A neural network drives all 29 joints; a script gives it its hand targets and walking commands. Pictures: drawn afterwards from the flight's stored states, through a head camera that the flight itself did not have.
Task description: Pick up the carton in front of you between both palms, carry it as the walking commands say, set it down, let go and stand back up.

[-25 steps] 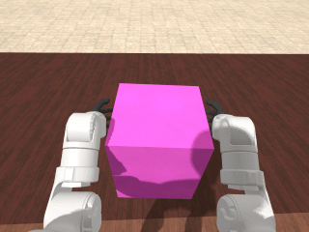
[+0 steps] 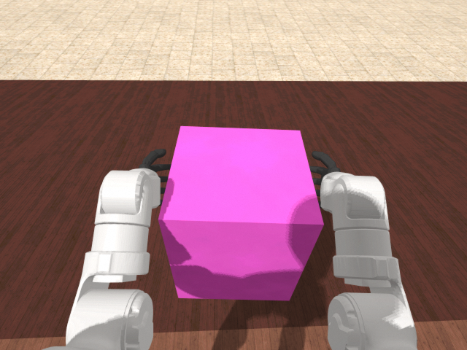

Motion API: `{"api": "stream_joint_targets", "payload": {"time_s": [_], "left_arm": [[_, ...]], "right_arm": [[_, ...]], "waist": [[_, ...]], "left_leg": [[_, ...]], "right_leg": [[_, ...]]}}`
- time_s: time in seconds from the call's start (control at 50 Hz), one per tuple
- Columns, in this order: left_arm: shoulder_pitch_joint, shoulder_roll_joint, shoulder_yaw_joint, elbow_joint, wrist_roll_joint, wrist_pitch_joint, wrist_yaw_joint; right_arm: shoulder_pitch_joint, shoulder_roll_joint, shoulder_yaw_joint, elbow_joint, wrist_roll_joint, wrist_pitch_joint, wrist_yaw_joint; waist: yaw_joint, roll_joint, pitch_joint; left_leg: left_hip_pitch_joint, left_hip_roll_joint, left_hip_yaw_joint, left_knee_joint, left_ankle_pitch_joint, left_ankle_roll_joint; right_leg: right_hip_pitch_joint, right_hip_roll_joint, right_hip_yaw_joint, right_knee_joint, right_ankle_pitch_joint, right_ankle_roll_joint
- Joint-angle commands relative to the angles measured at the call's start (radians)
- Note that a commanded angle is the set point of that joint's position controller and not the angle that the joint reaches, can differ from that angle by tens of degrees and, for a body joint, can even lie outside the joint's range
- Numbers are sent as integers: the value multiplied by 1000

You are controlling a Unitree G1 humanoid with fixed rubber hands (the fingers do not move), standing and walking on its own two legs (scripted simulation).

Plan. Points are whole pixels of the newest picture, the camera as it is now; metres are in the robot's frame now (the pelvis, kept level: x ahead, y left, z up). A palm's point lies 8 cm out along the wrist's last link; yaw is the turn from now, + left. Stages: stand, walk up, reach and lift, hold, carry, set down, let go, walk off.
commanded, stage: carry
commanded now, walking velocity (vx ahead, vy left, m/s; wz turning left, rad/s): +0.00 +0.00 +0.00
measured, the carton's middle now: (237, 217) +0.34 +0.00 +0.05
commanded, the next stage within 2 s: none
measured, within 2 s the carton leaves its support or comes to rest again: neither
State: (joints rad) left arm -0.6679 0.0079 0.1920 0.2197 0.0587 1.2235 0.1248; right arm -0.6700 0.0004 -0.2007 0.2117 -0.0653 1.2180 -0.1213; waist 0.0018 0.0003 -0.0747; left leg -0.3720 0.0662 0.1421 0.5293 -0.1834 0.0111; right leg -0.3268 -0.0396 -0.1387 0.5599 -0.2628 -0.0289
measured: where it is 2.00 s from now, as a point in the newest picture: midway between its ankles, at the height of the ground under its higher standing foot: (236, 320)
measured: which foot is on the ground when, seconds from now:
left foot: down 0.00-1.00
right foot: down 0.00-1.00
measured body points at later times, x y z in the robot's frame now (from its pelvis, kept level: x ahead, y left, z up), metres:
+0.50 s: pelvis +0.00 +0.00 +0.00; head -0.01 -0.01 +0.45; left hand +0.36 +0.15 +0.12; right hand +0.36 -0.16 +0.12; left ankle +0.06 +0.12 -0.73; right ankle +0.02 -0.10 -0.73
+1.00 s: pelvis +0.01 +0.00 +0.00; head -0.01 +0.00 +0.45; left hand +0.36 +0.15 +0.12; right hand +0.37 -0.16 +0.12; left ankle +0.05 +0.12 -0.73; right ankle +0.02 -0.10 -0.73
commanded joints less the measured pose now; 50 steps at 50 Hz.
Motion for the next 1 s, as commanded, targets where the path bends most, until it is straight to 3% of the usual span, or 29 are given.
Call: {"api": "stream_joint_targets", "payload": {"time_s": [0.0,0.84,0.88,0.92,0.94,0.98], "left_arm": [[-750,-1124,-561,-136,-433,-33,-245],[-749,-1122,-560,-137,-432,-33,-245],[-750,-1120,-561,-141,-433,-32,-245],[-754,-1117,-563,-144,-431,-33,-243],[-766,-1113,-562,-149,-430,-34,-242],[-767,-1102,-562,-148,-429,-34,-239]], "right_arm": [[-713,1126,574,-105,426,-24,237],[-713,1128,575,-104,426,-24,235],[-717,1130,577,-110,428,-25,235],[-730,1129,580,-114,429,-23,235],[-740,1127,582,-114,429,-24,235],[-729,1125,581,-100,429,-23,235]], "waist": [[0,0,-379],[1,-2,-382],[6,-18,-382],[11,-71,-328],[17,-100,-290],[34,-140,-251]], "left_leg": [[182,97,-110,-52,123,15],[180,97,-104,-47,124,5],[169,73,-86,-46,-42,10],[93,29,-46,-10,-288,8],[27,2,-12,44,-319,4],[-74,-36,23,130,-249,7]], "right_leg": [[88,-118,118,-96,129,-12],[91,-120,116,-97,150,-14],[86,-119,127,-136,-40,-25],[77,-145,194,-233,-364,-50],[91,-177,253,-282,-459,-72],[140,-235,322,-308,-478,-120]]}}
